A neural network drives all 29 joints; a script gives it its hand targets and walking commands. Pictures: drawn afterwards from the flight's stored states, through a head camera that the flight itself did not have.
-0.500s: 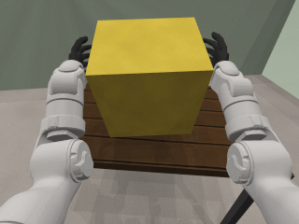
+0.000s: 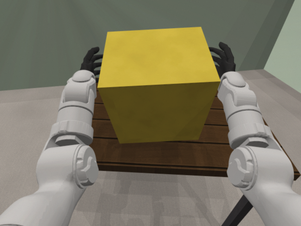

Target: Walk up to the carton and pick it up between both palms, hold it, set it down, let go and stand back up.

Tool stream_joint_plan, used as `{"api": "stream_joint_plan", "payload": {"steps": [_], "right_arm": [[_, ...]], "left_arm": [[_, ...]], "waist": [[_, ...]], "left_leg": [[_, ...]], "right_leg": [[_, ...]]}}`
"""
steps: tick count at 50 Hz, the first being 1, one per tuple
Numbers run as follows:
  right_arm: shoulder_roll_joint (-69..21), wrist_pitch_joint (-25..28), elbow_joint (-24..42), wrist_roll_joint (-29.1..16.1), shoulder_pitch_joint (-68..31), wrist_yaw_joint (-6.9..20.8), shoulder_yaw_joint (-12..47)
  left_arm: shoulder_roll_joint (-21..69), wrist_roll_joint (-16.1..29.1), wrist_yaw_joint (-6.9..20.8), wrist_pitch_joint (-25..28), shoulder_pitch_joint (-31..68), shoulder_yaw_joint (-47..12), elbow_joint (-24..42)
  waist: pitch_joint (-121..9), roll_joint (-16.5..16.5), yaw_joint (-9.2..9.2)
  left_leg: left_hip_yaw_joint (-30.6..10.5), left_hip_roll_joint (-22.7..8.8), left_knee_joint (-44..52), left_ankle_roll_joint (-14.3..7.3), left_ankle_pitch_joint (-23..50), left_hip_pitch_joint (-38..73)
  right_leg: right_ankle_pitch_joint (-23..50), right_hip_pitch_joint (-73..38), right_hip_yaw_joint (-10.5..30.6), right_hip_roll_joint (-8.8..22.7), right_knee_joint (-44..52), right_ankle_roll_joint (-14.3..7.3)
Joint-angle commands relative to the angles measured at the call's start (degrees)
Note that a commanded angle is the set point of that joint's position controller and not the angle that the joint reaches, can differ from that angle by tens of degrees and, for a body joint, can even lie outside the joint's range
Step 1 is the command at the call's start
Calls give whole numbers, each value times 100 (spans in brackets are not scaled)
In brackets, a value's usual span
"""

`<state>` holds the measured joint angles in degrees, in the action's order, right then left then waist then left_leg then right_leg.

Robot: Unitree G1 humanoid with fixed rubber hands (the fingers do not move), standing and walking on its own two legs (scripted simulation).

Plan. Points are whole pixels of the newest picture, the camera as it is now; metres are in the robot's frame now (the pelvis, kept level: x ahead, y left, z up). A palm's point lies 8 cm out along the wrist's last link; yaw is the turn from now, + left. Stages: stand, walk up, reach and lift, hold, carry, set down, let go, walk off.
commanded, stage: set down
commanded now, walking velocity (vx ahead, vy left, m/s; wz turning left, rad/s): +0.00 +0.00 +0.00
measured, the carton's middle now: (156, 90) +0.45 -0.07 +0.18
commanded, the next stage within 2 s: none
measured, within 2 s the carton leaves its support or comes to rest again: neither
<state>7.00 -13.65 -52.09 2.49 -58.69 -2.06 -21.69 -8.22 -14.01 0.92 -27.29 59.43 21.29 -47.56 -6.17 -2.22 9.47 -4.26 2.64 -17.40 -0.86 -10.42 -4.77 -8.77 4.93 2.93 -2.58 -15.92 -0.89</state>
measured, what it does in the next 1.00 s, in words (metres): stands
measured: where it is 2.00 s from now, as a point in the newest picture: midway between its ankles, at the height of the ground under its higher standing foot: outside the picture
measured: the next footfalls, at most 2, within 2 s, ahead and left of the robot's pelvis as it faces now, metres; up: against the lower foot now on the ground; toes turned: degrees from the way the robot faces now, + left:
none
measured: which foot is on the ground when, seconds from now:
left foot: down 0.00-1.00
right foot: down 0.00-1.00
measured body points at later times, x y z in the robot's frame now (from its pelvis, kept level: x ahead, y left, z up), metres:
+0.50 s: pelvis +0.01 +0.00 +0.00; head -0.03 +0.02 +0.45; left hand +0.46 +0.11 +0.21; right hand +0.39 -0.24 +0.22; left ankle -0.01 +0.10 -0.75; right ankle +0.00 -0.11 -0.75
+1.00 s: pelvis +0.00 +0.01 +0.00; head -0.02 +0.03 +0.45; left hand +0.46 +0.10 +0.19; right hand +0.39 -0.25 +0.20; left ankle -0.01 +0.10 -0.75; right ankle +0.00 -0.11 -0.75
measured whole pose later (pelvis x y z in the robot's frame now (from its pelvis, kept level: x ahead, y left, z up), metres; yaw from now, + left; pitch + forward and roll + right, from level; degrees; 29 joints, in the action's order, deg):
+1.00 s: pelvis +0.00 +0.01 +0.00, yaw -1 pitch +0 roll +0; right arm 3.0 -9.5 -47.3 12.7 -50.8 2.3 -29.8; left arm -5.0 -14.8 0.1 -20.2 56.2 23.7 -51.7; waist -4.4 -2.1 9.6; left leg -3.1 2.9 -15.6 -1.5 -9.5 -5.6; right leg -8.1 6.6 3.3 -2.0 -15.4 -0.2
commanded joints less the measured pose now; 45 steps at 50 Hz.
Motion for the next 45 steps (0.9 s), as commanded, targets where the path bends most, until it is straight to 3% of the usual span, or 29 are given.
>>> {"api": "stream_joint_plan", "payload": {"steps": [1,2,3,4,5,6,7,8,9,10,13,14,15,17,20,23,24,25,28,29,30,32,33,34,36,39,42,44,45], "right_arm": [[-2145,107,787,-286,-3097,748,1193],[-2237,181,1079,-309,-3201,736,1263],[-2198,194,974,-344,-3307,772,1203],[-2260,232,1119,-302,-3276,773,1220],[-2269,261,1071,-357,-3268,766,1248],[-2210,282,1020,-300,-3202,793,1224],[-2222,301,1037,-199,-3129,802,1215],[-2313,305,939,-151,-3022,824,1090],[-2364,322,792,-83,-2966,843,1040],[-2261,333,785,-80,-2860,875,1024],[-2223,397,961,21,-2954,921,1017],[-2245,403,947,178,-2865,913,826],[-2308,443,992,72,-3069,917,928],[-2284,477,1002,342,-2960,930,758],[-2534,572,1080,341,-3038,949,899],[-2375,463,904,366,-2666,994,836],[-2367,422,875,432,-2612,989,891],[-2339,386,794,382,-2726,1012,866],[-2417,500,892,439,-2562,989,764],[-2316,530,799,434,-2679,1021,661],[-2386,554,921,498,-2697,1034,749],[-2402,626,902,488,-2839,1086,656],[-2294,613,894,481,-2533,1109,706],[-2288,650,918,500,-2627,1100,606],[-2258,692,995,651,-2627,1105,529],[-2251,671,1076,698,-2611,1108,546],[-2204,684,1026,800,-2557,1147,430],[-2135,702,1020,762,-2517,1151,487],[-2205,709,1059,794,-2647,1152,455]], "left_arm": [[2086,382,826,365,3025,-701,482],[2192,470,799,425,3284,-847,1070],[1996,510,802,419,3311,-711,611],[2078,518,791,519,3343,-899,907],[2130,605,758,540,3552,-966,1042],[2084,568,757,580,3392,-957,876],[2127,549,723,670,3522,-961,1042],[2162,541,758,663,3433,-942,793],[2222,448,755,687,3504,-994,1020],[2134,506,744,671,3396,-1090,931],[2182,563,713,725,3176,-1092,730],[2191,511,718,746,3197,-999,709],[2194,552,675,765,3426,-1051,916],[2152,583,677,888,3606,-1018,853],[2372,536,651,927,3365,-1066,669],[2167,459,665,845,3132,-855,313],[2116,435,678,829,3052,-793,331],[2137,428,692,810,3100,-779,317],[2196,449,675,912,3217,-992,564],[2252,472,665,907,3134,-1057,593],[2420,489,665,923,3316,-1162,633],[2379,517,556,1015,3374,-1156,581],[2345,462,541,1000,3278,-1103,701],[2445,533,524,975,3137,-1097,480],[2449,381,527,998,3262,-985,667],[2388,413,553,987,3088,-869,439],[2475,375,587,1013,3263,-1001,807],[2325,409,585,1009,3091,-840,272],[2403,367,594,1051,3129,-813,281]], "waist": [[-1654,27,-150],[-2015,66,-122],[-1729,-75,-130],[-2060,-33,45],[-2167,148,82],[-2063,119,-12],[-2075,44,129],[-1920,140,47],[-2012,332,7],[-1974,398,82],[-2138,259,-13],[-1961,269,60],[-2215,377,-6],[-2248,176,160],[-2296,229,-74],[-1902,14,109],[-1807,-178,36],[-1763,-99,-16],[-2108,340,70],[-2047,421,0],[-2265,360,55],[-2358,462,-73],[-2456,525,27],[-2449,403,-62],[-2523,477,-39],[-2294,80,26],[-2384,476,121],[-1926,-24,68],[-1968,109,89]], "left_leg": [[419,-101,300,229,703,139],[410,-103,200,299,1104,373],[447,-79,179,326,1089,302],[403,-64,144,289,1204,383],[397,-88,168,300,1162,504],[411,-69,193,324,1201,625],[361,-89,181,299,1186,553],[471,-81,186,370,973,670],[444,-67,178,393,1003,613],[443,-98,194,411,1020,730],[518,-143,157,407,1003,549],[509,-96,172,392,886,569],[479,-114,133,403,1054,513],[467,-132,170,374,973,437],[541,-114,133,385,1179,141],[531,-108,257,308,883,133],[540,-83,359,278,628,89],[513,-113,390,290,522,175],[537,-136,240,386,1072,612],[531,-169,163,434,1232,645],[544,-196,125,424,1205,593],[545,-252,42,531,1495,511],[476,-241,64,536,1410,626],[551,-258,30,522,1539,420],[543,-173,128,500,1361,440],[544,-212,201,390,1066,166],[509,-204,232,472,1076,532],[514,-199,249,349,865,265],[511,-195,291,333,743,458]], "right_leg": [[2508,-1177,-626,182,-274,497],[2921,-1197,-593,141,-315,519],[2921,-1203,-606,130,-270,545],[3075,-1183,-571,133,-292,485],[3040,-1189,-589,117,-313,457],[2942,-1062,-647,107,-296,481],[2945,-980,-682,122,-301,490],[2791,-995,-651,179,-261,488],[2704,-1046,-621,161,-263,425],[2687,-823,-684,140,-287,435],[2577,-829,-661,157,-258,409],[2550,-762,-682,161,-258,454],[2616,-917,-662,189,-280,409],[2779,-876,-698,187,-248,465],[3255,-1220,-686,229,-377,482],[3121,-1177,-614,294,-293,525],[3046,-1148,-599,266,-344,600],[2831,-1013,-674,238,-326,571],[3004,-769,-733,184,-292,461],[2890,-554,-738,201,-267,419],[2844,-654,-727,208,-220,419],[2730,-700,-686,198,-211,360],[2735,-654,-723,157,-203,363],[2794,-784,-701,214,-199,360],[3101,-917,-734,155,-332,442],[3040,-1133,-668,245,-223,484],[2742,-829,-778,152,-259,438],[2724,-816,-700,222,-179,474],[2741,-769,-711,227,-219,480]]}}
